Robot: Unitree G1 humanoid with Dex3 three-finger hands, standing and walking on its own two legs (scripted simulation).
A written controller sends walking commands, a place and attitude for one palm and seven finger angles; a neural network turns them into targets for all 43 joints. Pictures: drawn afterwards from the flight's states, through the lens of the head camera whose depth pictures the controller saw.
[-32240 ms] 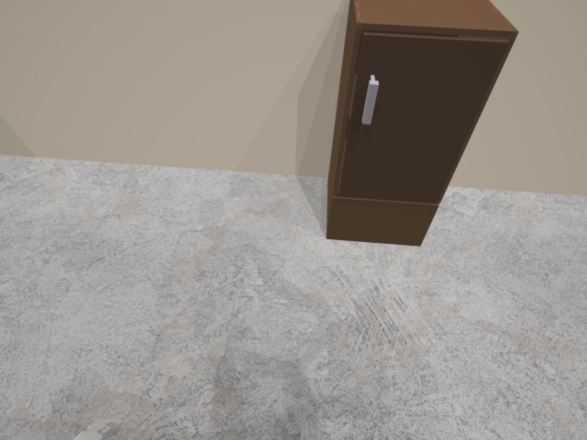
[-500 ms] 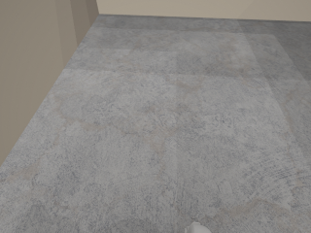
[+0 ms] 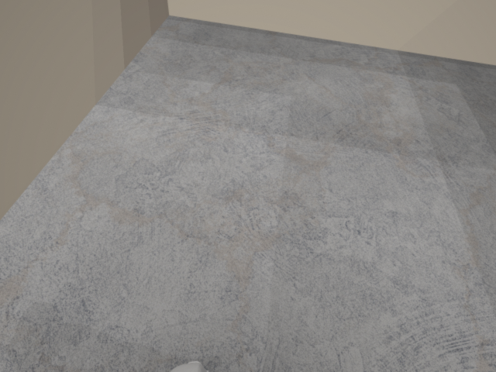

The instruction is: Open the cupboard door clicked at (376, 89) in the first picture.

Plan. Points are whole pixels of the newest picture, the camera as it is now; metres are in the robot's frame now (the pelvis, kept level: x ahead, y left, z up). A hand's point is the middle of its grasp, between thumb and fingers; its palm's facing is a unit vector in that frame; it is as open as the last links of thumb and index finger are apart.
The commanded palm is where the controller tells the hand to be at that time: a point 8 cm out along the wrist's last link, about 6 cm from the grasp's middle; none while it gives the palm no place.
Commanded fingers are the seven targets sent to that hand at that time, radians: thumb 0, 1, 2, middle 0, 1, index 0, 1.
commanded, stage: turn to face it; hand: left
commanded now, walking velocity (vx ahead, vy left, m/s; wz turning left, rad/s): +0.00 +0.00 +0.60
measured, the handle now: out of the picture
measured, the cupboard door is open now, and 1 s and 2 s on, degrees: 49 49 49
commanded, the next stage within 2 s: none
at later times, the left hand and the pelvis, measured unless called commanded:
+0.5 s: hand out of the picture +0.07 +0.15 -0.13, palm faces +0.29 -0.92 -0.28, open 7.4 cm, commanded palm none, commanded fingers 0.00 0.90 0.90 -0.20 -0.30 -0.20 -0.30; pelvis +0.04 -0.07 +0.02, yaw +17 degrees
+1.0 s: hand out of the picture +0.02 +0.16 -0.14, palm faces +0.57 -0.78 -0.26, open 7.4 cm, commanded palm none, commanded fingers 0.00 0.90 0.90 -0.20 -0.30 -0.20 -0.30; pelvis +0.06 -0.08 +0.02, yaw +35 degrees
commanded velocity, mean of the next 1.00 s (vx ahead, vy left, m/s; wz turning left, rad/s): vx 0.00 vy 0.00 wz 0.60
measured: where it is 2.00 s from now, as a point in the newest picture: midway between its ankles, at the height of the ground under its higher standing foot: outside the picture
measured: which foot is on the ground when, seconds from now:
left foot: down 0.00-0.36, up 0.38-0.68, down 0.70-1.00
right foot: up 0.00-0.34, down 0.36-0.70, up 0.72-1.00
